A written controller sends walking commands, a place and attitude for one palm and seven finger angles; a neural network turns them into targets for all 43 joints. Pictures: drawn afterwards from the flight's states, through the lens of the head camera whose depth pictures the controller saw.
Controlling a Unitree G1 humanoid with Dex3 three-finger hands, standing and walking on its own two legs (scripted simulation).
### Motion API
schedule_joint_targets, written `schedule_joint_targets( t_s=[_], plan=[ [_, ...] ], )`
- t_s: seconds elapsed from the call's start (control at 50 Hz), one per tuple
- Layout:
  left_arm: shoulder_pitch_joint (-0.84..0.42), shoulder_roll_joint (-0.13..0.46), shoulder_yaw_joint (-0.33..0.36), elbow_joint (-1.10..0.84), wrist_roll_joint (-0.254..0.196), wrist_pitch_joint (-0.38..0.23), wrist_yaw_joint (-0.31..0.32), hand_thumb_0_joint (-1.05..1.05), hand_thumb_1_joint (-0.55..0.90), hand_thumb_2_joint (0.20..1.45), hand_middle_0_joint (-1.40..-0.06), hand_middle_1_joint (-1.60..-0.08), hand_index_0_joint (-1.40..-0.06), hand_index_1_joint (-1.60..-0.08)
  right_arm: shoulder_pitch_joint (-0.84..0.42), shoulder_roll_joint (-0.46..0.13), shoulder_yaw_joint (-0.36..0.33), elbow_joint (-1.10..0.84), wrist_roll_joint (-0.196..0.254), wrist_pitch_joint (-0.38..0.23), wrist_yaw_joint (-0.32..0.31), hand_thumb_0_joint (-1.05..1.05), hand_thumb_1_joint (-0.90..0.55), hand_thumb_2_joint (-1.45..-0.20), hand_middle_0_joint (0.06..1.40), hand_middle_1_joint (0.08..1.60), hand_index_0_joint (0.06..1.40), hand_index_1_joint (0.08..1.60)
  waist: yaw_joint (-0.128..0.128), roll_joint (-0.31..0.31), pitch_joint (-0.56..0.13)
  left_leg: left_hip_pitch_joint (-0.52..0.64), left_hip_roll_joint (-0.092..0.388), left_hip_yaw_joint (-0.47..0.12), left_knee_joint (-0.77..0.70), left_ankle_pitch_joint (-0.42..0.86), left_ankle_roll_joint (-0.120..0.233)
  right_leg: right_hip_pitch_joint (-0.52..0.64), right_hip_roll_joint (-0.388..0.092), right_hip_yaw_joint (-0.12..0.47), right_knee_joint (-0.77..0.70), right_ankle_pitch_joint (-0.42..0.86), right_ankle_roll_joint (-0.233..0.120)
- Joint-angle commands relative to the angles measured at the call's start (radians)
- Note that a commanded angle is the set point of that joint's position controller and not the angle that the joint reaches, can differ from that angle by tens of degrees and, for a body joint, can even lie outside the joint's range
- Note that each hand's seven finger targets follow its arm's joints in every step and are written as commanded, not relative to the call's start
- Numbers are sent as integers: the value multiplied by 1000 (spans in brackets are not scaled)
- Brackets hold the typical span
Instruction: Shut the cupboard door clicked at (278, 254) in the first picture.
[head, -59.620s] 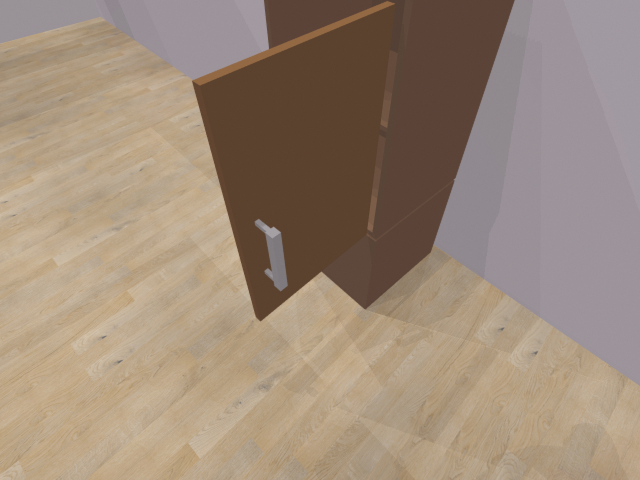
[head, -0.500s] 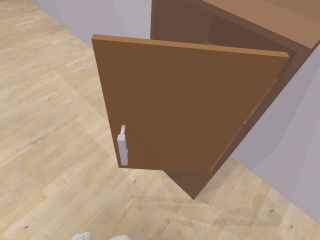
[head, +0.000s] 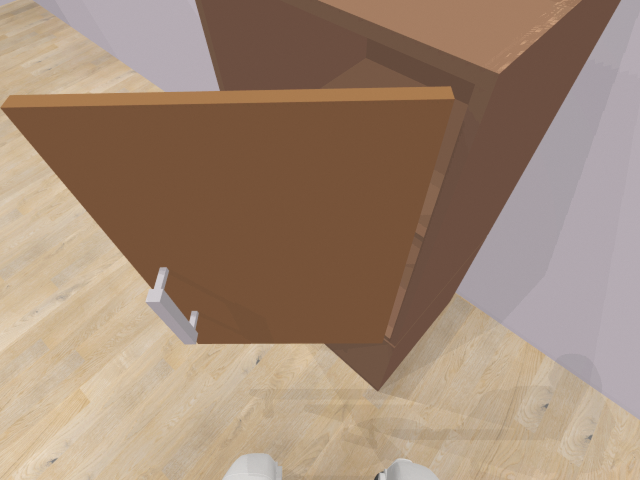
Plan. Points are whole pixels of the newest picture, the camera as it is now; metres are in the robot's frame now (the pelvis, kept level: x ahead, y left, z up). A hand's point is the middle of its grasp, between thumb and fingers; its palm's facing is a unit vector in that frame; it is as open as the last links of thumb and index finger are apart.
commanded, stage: shuffle to correct the standing spot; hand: left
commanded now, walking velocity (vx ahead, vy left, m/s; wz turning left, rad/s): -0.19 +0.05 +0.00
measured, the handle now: (177, 308) +0.36 +0.25 -0.09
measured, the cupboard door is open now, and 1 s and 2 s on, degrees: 42 42 42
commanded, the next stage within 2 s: come to a stop and stand still in 0.14 s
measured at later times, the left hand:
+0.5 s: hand out of the picture -0.07 +0.20 -0.16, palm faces +0.09 -0.98 -0.18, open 7.4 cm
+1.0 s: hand out of the picture +0.00 +0.10 -0.15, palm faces +0.00 -0.98 -0.18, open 7.3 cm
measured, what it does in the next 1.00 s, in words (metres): walks backwards: left foot, then right foot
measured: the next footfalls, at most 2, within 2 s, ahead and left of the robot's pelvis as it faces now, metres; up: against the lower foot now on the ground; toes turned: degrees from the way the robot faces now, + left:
left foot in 0.34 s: -0.08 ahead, +0.07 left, +0.00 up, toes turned +6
right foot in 0.92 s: -0.05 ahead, -0.17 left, +0.00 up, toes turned -5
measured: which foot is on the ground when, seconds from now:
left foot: up 0.00-0.32, down 0.34-1.00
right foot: down 0.00-0.34, up 0.36-0.90, down 0.92-1.00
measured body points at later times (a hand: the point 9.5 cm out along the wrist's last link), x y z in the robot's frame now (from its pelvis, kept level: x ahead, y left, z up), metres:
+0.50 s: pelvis -0.09 +0.01 +0.02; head -0.09 +0.04 +0.47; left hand -0.07 +0.25 -0.14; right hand -0.07 -0.22 -0.12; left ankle -0.13 +0.08 -0.72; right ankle -0.10 -0.13 -0.65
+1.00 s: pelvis -0.09 -0.06 +0.01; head -0.09 -0.07 +0.46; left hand +0.00 +0.16 -0.13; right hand -0.19 -0.26 -0.15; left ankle -0.12 +0.07 -0.72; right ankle -0.09 -0.17 -0.72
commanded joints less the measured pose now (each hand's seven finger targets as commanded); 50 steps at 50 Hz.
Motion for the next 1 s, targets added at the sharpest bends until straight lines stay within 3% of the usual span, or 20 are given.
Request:
schedule_joint_targets(
  t_s=[0.0, 0.06, 0.18, 0.24, 0.28, 0.3, 0.32, 0.34, 0.36, 0.4, 0.46, 0.52, 0.62, 0.76, 0.82, 0.86, 0.9, 0.92, 0.96, 0.98],
  plan=[
    [18, 163, 34, -73, -1, -8, 31, 0, 900, 900, -200, -300, -200, -300, 52, -26, -4, -43, 0, -12, 3, 0, -900, -900, 200, 300, 200, 300, 11, -279, -196, -95, -67, -34, 334, 47, 8, 154, -254, 183, -223, 658, -187],
    [-8, 156, 29, -92, 0, -13, 45, 0, 900, 900, -200, -300, -200, -300, 61, -12, 4, -35, -5, -6, 21, 0, -900, -900, 200, 300, 200, 300, 7, -170, -203, -40, -81, -13, 215, 84, -2, 129, -259, 185, -257, 463, -182],
    [27, 192, 45, -84, 6, -6, 50, 0, 900, 900, -200, -300, -200, -300, 26, 5, 14, -53, -5, -8, 33, 0, -900, -900, 200, 300, 200, 300, 61, -178, -182, 44, -88, 5, -119, 27, 11, 166, -318, 329, -351, 221, -215],
    [-5, 200, 51, -82, 4, -1, 46, 0, 900, 900, -200, -300, -200, -300, 99, 16, 17, -39, -5, -12, 37, 0, -900, -900, 200, 300, 200, 300, 30, -177, -197, 137, -88, 26, -321, 91, 24, 136, -293, 326, -357, 132, -185],
    [-17, 191, 46, -77, -3, 5, 40, 0, 900, 900, -200, -300, -200, -300, 206, 22, 18, -9, -7, -21, 41, 0, -900, -900, 200, 300, 200, 300, -14, -153, -213, 330, -113, 71, -579, 228, 43, 21, -217, 252, -345, -121, -97],
    [-29, 154, 38, -88, -9, 12, 35, 0, 900, 900, -200, -300, -200, -300, 239, -8, 14, -8, -14, -26, 39, 0, -900, -900, 200, 300, 200, 300, -27, -38, -183, 333, -38, -41, -721, 157, 83, -58, -122, 168, -251, -229, -27],
    [-37, 91, 31, -102, -21, 20, 32, 0, 900, 900, -200, -300, -200, -300, 190, -69, 4, -32, -30, -30, 39, 0, -900, -900, 200, 300, 200, 300, -24, 224, -111, 172, 154, -294, -868, -43, 164, -126, 19, 39, 15, -229, 37],
    [-76, 78, 26, -100, -19, 27, 34, 0, 900, 900, -200, -300, -200, -300, 50, -94, 13, -78, -36, -31, 35, 0, -900, -900, 200, 300, 200, 300, -5, 263, -9, -97, 253, -366, -987, -143, 213, -60, 34, 73, 208, -195, 41],
    [-41, 89, 27, -80, -6, 30, 33, 0, 900, 900, -200, -300, -200, -300, -22, -67, 29, -82, -37, -45, 30, 0, -900, -900, 200, 300, 200, 300, 31, 229, -3, -141, 226, -354, -1008, -109, 206, -28, 16, 150, 280, -161, 36],
    [38, 72, 33, -31, 5, 21, 15, 0, 900, 900, -200, -300, -200, -300, -36, -44, 37, -76, -31, -63, 19, 0, -900, -900, 200, 300, 200, 300, 62, 43, -42, 15, 148, -231, -914, 37, 177, -73, 52, 142, 420, -72, 37],
    [28, 67, 25, -3, 2, -10, 1, 0, 900, 900, -200, -300, -200, -300, 113, -36, 38, -30, -20, -87, 11, 0, -900, -900, 200, 300, 200, 300, 4, -52, -36, 321, 139, -194, -876, 187, 176, -281, 44, 118, 428, -35, 41],
    [4, 73, 21, 1, -1, -21, 0, 0, 900, 900, -200, -300, -200, -300, 254, -19, 46, 20, -22, -103, 2, 0, -900, -900, 200, 300, 200, 300, -39, 26, -53, 476, 178, -218, -853, 411, 170, -327, 16, 129, 394, -45, 52],
    [-1, 59, 10, 20, -10, -11, -3, 0, 900, 900, -200, -300, -200, -300, 331, -29, 51, 67, -24, -107, -13, 0, -900, -900, 200, 300, 200, 300, -47, 55, -105, 541, 215, -176, -785, 777, 202, -258, -5, 106, 315, -110, 49],
    [-29, 21, -11, 35, -18, -14, -2, 0, 900, 900, -200, -300, -200, -300, 273, -19, 57, 100, -26, -94, 1, 0, -900, -900, 200, 300, 200, 300, -28, 145, -82, 298, 150, -114, -796, 582, 188, 10, 5, 24, 39, -138, 37],
    [54, 14, -5, 78, -20, -22, 6, 0, 900, 900, -200, -300, -200, -300, 241, -14, 54, 112, -22, -86, 5, 0, -900, -900, 200, 300, 200, 300, 22, 114, -93, 201, 114, -82, -735, 466, 142, 179, 25, -5, -145, 6, 37],
    [112, 63, -1, 108, -19, -37, 20, 0, 900, 900, -200, -300, -200, -300, 257, 39, 61, 121, -11, -87, 14, 0, -900, -900, 200, 300, 200, 300, 43, -8, -112, 87, 38, -19, -636, 355, 72, 351, -43, 77, -276, 124, 21],
    [110, 137, 3, 121, -21, -48, 29, 0, 900, 900, -200, -300, -200, -300, 272, 107, 78, 112, -11, -76, 18, 0, -900, -900, 200, 300, 200, 300, 29, -218, -69, 17, -41, 81, -528, 145, 21, 306, -254, 257, -360, 93, -73],
    [87, 138, -1, 110, -20, -42, 29, 0, 900, 900, -200, -300, -200, -300, 274, 104, 75, 115, -14, -69, 21, 0, -900, -900, 200, 300, 200, 300, 17, -178, -41, 91, -38, 74, -495, 160, 25, 188, -260, 246, -393, 3, -94],
    [45, 104, -3, 106, -21, -48, 34, 0, 900, 900, -200, -300, -200, -300, 277, 101, 71, 132, -22, -49, 20, 0, -900, -900, 200, 300, 200, 300, 7, -308, 0, 124, -23, 68, -437, 200, 24, 106, -198, 240, -449, -61, -98],
    [38, 79, -10, 106, -21, -49, 34, 0, 900, 900, -200, -300, -200, -300, 274, 96, 71, 134, -21, -50, 19, 0, -900, -900, 200, 300, 200, 300, 4, -281, 22, 129, -16, 56, -433, 224, 25, 91, -185, 221, -435, -1, -100]
  ],
)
